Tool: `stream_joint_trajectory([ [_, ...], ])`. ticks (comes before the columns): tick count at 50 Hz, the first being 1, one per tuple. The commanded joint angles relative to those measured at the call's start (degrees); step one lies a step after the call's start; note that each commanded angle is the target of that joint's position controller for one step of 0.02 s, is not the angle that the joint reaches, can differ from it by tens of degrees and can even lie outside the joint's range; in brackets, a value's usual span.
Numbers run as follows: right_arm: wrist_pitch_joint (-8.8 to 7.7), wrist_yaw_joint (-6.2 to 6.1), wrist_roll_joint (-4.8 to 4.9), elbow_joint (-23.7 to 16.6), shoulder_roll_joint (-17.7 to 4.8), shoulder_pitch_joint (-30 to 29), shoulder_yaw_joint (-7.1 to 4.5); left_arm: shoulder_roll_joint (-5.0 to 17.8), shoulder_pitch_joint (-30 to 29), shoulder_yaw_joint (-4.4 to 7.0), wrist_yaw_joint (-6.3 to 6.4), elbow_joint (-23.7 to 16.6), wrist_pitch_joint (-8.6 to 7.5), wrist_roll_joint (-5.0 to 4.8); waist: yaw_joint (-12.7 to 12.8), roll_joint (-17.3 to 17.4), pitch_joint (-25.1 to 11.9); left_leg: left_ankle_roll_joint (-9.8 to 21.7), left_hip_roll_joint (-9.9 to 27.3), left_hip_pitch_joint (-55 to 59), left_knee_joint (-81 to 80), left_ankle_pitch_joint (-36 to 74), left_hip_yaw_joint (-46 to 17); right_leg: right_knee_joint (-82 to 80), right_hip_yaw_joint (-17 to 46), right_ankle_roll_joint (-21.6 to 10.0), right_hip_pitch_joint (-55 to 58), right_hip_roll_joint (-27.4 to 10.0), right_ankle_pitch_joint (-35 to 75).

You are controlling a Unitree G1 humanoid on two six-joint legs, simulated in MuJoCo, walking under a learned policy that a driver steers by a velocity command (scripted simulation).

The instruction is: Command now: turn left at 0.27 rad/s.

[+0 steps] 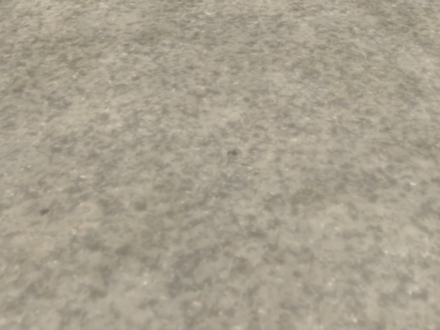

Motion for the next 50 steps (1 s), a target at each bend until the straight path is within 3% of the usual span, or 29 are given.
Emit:
stream_joint_trajectory([
  [1,-0.69,0.41,-0.48,-1.76,-5.2,5.46,-1.77,8.37,0.16,1.71,-0.34,-1.71,-0.54,-1.19,-2.75,-8.25,-8.51,3.8,-2.08,12.94,-17.45,10.9,2.19,-2.01,7.96,-8.25,2.44,-9.57,8.06],
  [2,-0.63,-0.05,-0.91,-2.4,-8.09,5.67,-2.25,4.89,2.45,0.56,-0.89,-1.39,-0.86,0.31,-1.26,0.98,-9.76,6.42,6.42,19.37,-20.26,18.9,-8.92,6.13,3.65,-2.76,-3.65,-5.33,-2.59],
  [3,-0.5,-0.49,-1.64,-4.31,-11.62,2.12,-2.41,2.07,2.5,-0.37,-1.32,-2.96,-1.44,2.38,0.99,15.0,-8.0,13.96,17.91,17.59,-20.51,28.82,-20.73,13.36,-1.03,2.23,-12.21,1.01,-20.46],
  [4,-1.6,-0.12,-3.11,-3.89,-9.28,3.3,-1.97,6.08,-2.48,0.77,-0.53,-3.84,-1.35,1.63,-3.76,12.37,-8.1,19.0,19.76,10.06,-22.37,22.6,-22.25,21.44,4.19,2.98,-10.12,0.2,-24.5],
  [5,-2.68,0.11,-3.26,-3.18,-7.76,1.35,-1.4,7.76,-2.53,1.57,-0.28,-3.38,-0.97,0.43,-2.55,10.47,-5.93,18.0,16.79,8.57,-23.01,19.45,-19.09,25.82,5.43,2.99,-10.36,0.02,-22.53],
  [7,-4.04,0.1,-1.99,-2.35,-6.32,-2.12,-0.94,7.55,0.57,2.12,0.34,-0.8,-0.09,0.74,-1.12,10.17,-4.89,14.16,12.4,8.92,-21.98,20.99,-13.7,28.11,6.29,3.57,-10.77,-0.22,-17.62],
  [10,-4.36,-0.15,-1.56,-0.96,-4.15,-3.13,-0.18,5.07,2.76,1.54,0.24,0.36,-0.03,0.58,0.01,8.15,-6.4,13.74,10.03,9.46,-19.47,31.82,-9.36,25.4,5.95,4.61,-6.26,-0.03,-13.77],
  [12,-4.04,-0.15,-1.38,-0.02,-4.14,-2.34,-0.28,3.49,0.67,0.7,0.07,-0.08,-0.24,0.36,-1.56,8.24,-6.75,14.05,9.73,11.38,-18.1,32.32,-9.41,18.14,5.09,4.63,-4.07,0.24,-13.71],
  [14,-3.64,-0.16,-1.27,1.02,-4.47,-1.67,-0.36,3.84,0.26,0.5,-0.07,-0.2,-0.29,0.12,-2.28,8.23,-7.29,14.88,10.57,12.66,-17.36,31.54,-11.46,11.8,4.58,4.45,-1.56,0.76,-13.06],
  [16,-3.45,-0.11,-0.55,2.1,-3.7,-2.48,0.0,3.55,2.71,0.21,-0.32,0.93,-0.5,0.35,-0.3,6.95,-6.93,13.04,9.33,11.11,-16.53,27.18,-11.4,-1.64,3.9,3.28,4.83,1.3,-1.51],
  [17,-3.76,-0.03,-0.46,2.98,-3.26,-0.9,0.13,4.74,3.34,0.23,-0.38,1.28,-0.64,1.12,-0.41,5.1,-7.11,10.64,8.05,9.25,-16.67,22.44,-11.29,-4.84,5.65,2.26,9.33,0.3,6.77],
  [18,-4.28,0.24,-1.39,3.41,-2.78,0.85,0.32,7.98,4.03,0.73,-0.15,1.23,-0.63,1.53,-2.13,0.73,-7.62,8.09,5.3,6.67,-15.37,16.16,-9.42,-3.21,8.94,0.76,13.11,-3.28,16.92],
  [19,-4.64,0.5,-1.62,3.77,-3.24,2.75,-0.08,10.5,3.19,1.59,-0.24,2.4,-0.56,0.68,-4.45,-5.11,-6.79,6.12,1.76,6.6,-16.59,11.35,-5.78,0.03,7.5,-1.4,10.41,-2.98,11.59],
  [20,-4.55,0.36,-1.88,4.18,-4.11,-0.56,-0.06,7.27,2.51,1.06,-0.64,2.18,-0.73,0.4,-1.79,-3.81,-5.56,4.59,0.61,8.78,-15.26,9.37,-4.27,-1.17,7.43,-2.03,6.48,-1.92,4.63],
  [21,-4.29,0.13,-1.57,3.98,-3.8,-2.51,-0.2,5.6,2.12,0.53,-0.69,2.57,-1.0,0.86,-1.51,-3.52,-4.64,4.35,0.51,9.21,-14.49,8.93,-3.86,-2.29,7.55,-1.63,4.72,-1.68,1.59],
  [23,-3.43,-0.44,-1.36,4.41,-2.94,-2.77,-0.16,4.83,1.29,0.15,-0.56,3.04,-1.67,1.15,-1.56,-4.02,-3.39,4.63,0.7,9.03,-14.25,10.67,-4.05,-2.96,7.15,-0.62,3.71,-1.07,1.02],
  [37,-3.58,-1.21,-0.95,12.31,-2.39,0.48,-0.7,3.81,2.93,-0.67,0.44,8.16,-1.99,0.82,-1.27,0.33,-2.14,3.6,0.65,9.28,-14.97,11.98,-3.45,-2.61,6.15,-0.54,4.11,0.55,-0.96],
  [38,-3.5,-1.32,-0.84,13.26,-2.34,1.49,-0.72,3.62,3.99,-0.67,0.5,8.98,-1.86,0.7,-1.28,0.34,-3.25,3.83,-0.03,9.58,-15.01,5.89,-2.78,-2.69,5.48,-0.83,4.35,1.28,-6.75],
  [40,-3.37,-1.6,-0.09,13.99,-3.49,2.3,-1.25,4.53,4.27,-0.24,0.8,9.22,-1.62,-0.06,-1.55,-0.06,-0.14,5.39,-1.2,5.46,-14.26,-14.2,-2.31,-1.86,5.52,-2.86,0.72,2.19,-24.01],
  [41,-3.73,-1.68,0.12,13.97,-3.46,2.41,-1.23,4.4,4.22,-0.27,0.91,8.87,-1.89,-0.26,-1.57,-0.02,2.35,6.31,-0.61,2.71,-14.67,-19.89,-3.4,-2.1,6.65,-3.9,-1.4,1.68,-29.51],
  [43,-5.4,-1.45,0.71,14.28,-2.89,3.3,-1.14,4.02,5.14,-0.31,0.77,8.79,-3.34,-0.78,-1.61,-0.01,4.6,7.74,1.0,0.83,-14.75,-21.05,-5.66,-1.86,9.16,-5.52,-2.82,0.19,-31.08],
  [47,-8.12,-0.39,1.26,15.14,-2.72,4.93,-1.26,3.41,5.94,-0.18,-0.24,8.71,-5.89,-1.16,-1.94,0.3,2.69,9.84,2.66,3.11,-14.56,-17.02,-8.95,0.1,10.83,-7.06,-2.5,-0.29,-26.05],
  [50,-9.2,0.13,1.6,16.27,-4.1,8.96,-1.54,1.87,4.22,-0.62,-1.02,7.34,-7.53,-1.29,-3.19,4.14,2.47,13.16,5.85,9.52,-17.74,-14.41,-15.97,6.65,7.11,-6.66,-7.43,2.65,-19.42],
])
Keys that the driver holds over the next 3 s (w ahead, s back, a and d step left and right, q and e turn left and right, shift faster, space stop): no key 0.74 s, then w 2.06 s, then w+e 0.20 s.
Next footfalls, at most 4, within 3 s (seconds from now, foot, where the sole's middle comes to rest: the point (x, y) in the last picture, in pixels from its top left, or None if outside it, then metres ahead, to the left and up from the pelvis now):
0.04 left None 0.04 0.13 -0.78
0.34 right None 0.03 -0.12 -0.78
1.18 right None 0.12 -0.12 -0.78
1.62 left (216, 309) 0.51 0.06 -0.78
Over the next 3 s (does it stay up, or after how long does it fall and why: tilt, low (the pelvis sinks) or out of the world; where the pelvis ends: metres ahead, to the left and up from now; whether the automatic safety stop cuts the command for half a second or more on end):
stays up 1.05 -0.05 0.01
